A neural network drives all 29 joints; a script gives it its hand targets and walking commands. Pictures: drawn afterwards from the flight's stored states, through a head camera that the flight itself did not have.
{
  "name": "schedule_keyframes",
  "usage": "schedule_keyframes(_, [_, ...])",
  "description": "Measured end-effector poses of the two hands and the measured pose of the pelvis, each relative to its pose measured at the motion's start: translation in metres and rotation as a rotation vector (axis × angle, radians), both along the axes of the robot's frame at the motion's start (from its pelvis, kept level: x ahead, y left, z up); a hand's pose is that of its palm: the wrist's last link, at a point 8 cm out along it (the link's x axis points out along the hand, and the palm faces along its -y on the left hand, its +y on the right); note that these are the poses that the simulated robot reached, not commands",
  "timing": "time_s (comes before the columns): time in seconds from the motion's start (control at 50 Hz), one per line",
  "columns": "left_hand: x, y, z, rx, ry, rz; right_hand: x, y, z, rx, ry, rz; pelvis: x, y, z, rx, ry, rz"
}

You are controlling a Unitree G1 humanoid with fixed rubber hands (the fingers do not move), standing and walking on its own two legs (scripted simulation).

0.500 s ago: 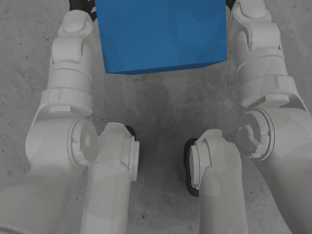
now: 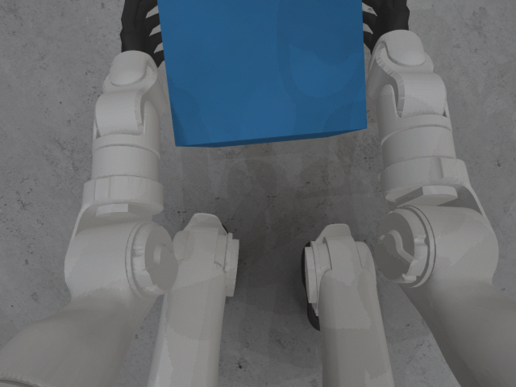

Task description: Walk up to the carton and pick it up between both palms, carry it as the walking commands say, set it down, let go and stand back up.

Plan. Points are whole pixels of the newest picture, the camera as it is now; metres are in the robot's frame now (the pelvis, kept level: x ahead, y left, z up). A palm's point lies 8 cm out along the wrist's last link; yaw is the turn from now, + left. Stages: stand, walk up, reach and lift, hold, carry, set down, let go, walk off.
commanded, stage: reach and lift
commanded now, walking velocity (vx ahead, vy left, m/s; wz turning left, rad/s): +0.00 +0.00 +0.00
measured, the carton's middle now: (264, 70) +0.53 +0.04 -0.19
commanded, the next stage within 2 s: none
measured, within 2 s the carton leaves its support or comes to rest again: neither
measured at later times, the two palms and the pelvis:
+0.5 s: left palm (112, 47) +0.50 +0.19 -0.04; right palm (418, 22) +0.53 -0.11 -0.04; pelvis +0.00 +0.00 +0.05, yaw +0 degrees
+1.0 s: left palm (67, 35) +0.48 +0.18 +0.03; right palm (473, 0) +0.52 -0.11 +0.04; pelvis +0.01 +0.00 +0.10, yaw +0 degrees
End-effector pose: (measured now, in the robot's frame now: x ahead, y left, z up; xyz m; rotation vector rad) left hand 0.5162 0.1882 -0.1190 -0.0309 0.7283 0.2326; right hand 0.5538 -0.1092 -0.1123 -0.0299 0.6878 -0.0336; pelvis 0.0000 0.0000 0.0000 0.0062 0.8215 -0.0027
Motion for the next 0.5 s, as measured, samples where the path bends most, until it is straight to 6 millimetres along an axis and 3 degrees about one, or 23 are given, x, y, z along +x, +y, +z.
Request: schedule_keyframes(0.5, [-0.019,-0.001,0.076,-0.007,-0.007,0.003,-0.020,-0.001,0.077,-0.002,-0.005,-0.002,-0.004,0.001,0.050,-0.007,-0.016,0.003])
